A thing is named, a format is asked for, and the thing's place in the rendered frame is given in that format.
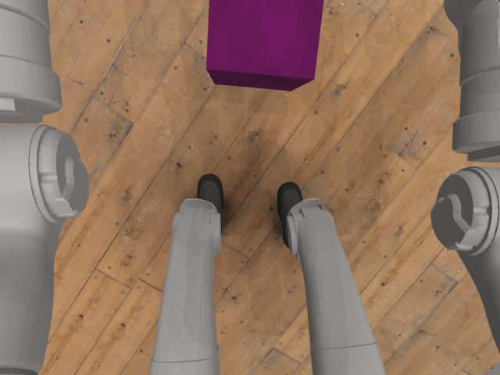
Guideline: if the left robot forearm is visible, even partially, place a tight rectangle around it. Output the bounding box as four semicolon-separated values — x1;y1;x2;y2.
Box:
0;0;63;123

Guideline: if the right robot shin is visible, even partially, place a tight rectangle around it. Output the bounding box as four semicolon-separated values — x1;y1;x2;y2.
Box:
287;198;336;229

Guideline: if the robot left thigh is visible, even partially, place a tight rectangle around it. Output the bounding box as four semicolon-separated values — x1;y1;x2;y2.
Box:
148;207;222;375

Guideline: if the right robot upper arm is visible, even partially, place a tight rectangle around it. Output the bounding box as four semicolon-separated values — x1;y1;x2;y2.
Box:
430;166;500;353

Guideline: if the carton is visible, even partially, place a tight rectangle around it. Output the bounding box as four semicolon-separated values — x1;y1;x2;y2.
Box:
206;0;324;91

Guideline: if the left robot upper arm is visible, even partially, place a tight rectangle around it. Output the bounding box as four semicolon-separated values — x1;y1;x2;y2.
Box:
0;124;89;375

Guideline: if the right robot forearm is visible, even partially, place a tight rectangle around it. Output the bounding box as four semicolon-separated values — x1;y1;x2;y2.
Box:
444;0;500;163

